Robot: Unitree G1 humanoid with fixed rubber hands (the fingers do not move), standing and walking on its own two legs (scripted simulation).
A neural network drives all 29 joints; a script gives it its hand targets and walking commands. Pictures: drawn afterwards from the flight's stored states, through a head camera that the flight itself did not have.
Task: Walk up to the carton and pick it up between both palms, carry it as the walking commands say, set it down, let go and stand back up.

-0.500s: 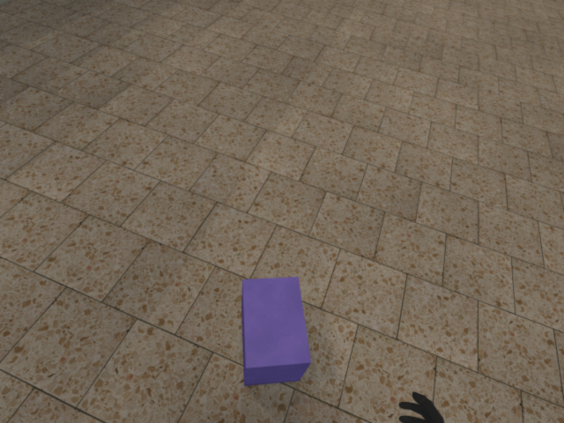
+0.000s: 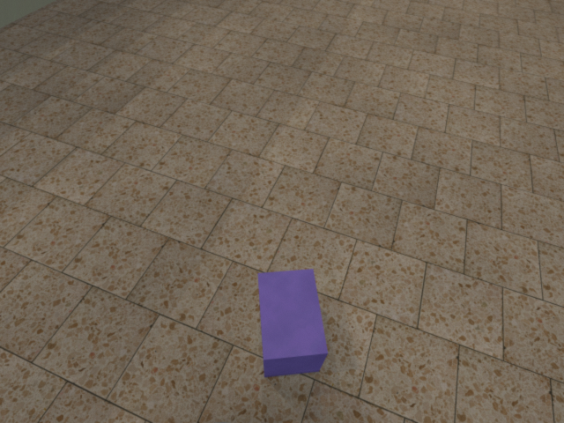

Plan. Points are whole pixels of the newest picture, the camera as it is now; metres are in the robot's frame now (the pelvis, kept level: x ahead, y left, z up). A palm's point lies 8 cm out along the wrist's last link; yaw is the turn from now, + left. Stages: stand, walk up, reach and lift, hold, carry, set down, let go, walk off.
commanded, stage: walk up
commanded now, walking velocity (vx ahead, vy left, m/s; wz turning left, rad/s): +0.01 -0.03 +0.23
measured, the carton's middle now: (288, 323) +0.48 -0.03 -0.66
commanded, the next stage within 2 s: stand in 1.48 s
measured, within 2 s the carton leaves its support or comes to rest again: neither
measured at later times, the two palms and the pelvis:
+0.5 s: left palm out of the picture +0.02 +0.23 -0.15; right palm out of the picture +0.14 -0.24 -0.14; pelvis +0.02 -0.01 -0.01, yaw +5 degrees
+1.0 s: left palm out of the picture +0.08 +0.24 -0.15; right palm out of the picture +0.09 -0.27 -0.12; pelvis +0.03 -0.02 +0.00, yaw +6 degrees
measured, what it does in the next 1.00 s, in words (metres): lifts its right foot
